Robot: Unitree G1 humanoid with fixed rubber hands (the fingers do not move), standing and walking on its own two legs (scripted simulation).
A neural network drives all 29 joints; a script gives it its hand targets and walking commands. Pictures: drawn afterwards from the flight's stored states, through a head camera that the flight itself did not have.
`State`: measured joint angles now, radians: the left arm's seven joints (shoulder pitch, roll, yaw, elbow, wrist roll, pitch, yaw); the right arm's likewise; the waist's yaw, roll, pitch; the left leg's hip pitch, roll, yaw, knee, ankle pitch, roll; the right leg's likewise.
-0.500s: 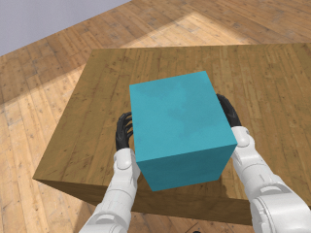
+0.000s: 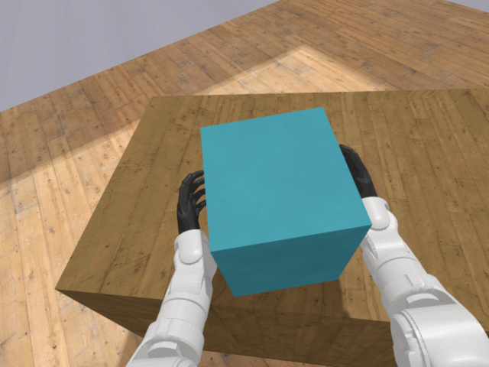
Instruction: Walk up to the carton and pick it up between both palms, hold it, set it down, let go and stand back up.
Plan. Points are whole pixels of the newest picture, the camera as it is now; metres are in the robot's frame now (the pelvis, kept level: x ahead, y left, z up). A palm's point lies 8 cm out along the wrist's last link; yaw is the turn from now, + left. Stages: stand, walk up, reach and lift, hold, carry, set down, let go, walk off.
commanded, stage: reach and lift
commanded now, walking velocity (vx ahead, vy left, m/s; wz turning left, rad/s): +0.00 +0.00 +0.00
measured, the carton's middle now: (274, 210) +0.38 +0.01 +0.03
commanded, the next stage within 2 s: none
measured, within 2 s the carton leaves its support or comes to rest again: neither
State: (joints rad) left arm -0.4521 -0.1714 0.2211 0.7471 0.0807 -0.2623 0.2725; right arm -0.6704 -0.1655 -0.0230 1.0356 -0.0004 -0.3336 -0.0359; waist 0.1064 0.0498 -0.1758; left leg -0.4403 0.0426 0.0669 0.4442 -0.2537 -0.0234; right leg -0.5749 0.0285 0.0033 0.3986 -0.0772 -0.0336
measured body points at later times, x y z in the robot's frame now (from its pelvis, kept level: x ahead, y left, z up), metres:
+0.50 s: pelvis -0.01 +0.00 +0.00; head -0.01 -0.02 +0.45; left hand +0.36 +0.16 +0.10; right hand +0.41 -0.13 +0.10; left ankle -0.04 +0.13 -0.74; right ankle +0.06 -0.09 -0.74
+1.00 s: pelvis -0.01 +0.02 +0.01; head -0.06 +0.01 +0.45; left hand +0.36 +0.18 +0.15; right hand +0.39 -0.11 +0.15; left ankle -0.04 +0.13 -0.74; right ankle +0.06 -0.09 -0.74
